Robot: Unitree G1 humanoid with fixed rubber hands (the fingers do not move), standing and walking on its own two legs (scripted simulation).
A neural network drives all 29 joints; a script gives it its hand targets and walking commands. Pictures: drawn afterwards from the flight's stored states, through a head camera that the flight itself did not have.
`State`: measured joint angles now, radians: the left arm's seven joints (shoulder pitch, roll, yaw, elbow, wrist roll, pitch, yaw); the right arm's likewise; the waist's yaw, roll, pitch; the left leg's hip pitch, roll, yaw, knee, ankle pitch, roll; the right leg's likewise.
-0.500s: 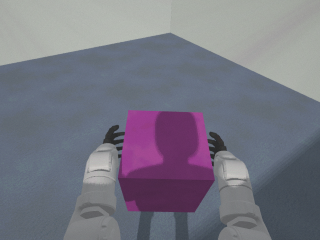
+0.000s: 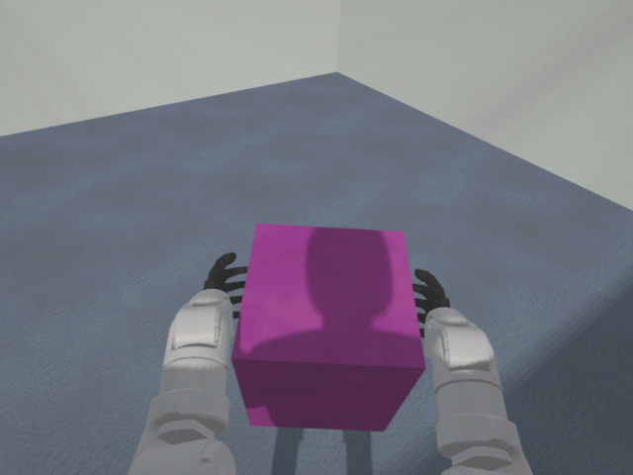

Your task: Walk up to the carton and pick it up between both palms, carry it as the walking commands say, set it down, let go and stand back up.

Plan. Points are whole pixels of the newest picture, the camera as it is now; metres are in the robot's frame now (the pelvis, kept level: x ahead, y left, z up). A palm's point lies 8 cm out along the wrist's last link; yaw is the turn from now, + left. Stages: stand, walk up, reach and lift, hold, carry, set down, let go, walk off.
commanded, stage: reach and lift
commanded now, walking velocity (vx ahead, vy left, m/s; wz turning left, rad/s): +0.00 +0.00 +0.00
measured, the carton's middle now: (323, 333) +0.32 +0.01 +0.00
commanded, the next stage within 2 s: hold in 0.34 s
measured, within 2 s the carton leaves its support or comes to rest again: neither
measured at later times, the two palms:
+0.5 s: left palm (213, 318) +0.29 +0.16 +0.07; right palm (440, 335) +0.28 -0.14 +0.06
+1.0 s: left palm (212, 322) +0.28 +0.16 +0.07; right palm (440, 339) +0.27 -0.14 +0.06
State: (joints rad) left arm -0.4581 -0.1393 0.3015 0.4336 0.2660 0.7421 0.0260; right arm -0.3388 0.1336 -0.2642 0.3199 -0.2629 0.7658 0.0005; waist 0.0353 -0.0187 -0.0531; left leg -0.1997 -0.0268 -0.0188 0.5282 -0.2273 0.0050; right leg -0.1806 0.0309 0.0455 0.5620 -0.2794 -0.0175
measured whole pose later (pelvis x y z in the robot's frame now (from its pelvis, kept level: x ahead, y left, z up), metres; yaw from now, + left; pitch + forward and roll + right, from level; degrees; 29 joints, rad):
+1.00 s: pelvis -0.01 +0.00 +0.00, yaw +0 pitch -7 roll +0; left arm -0.39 -0.14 0.26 0.38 0.27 0.76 0.01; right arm -0.28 0.14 -0.24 0.27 -0.26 0.78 0.00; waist 0.04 -0.02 -0.04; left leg -0.18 -0.03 -0.02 0.52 -0.21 0.01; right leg -0.17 0.03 0.05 0.55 -0.26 -0.02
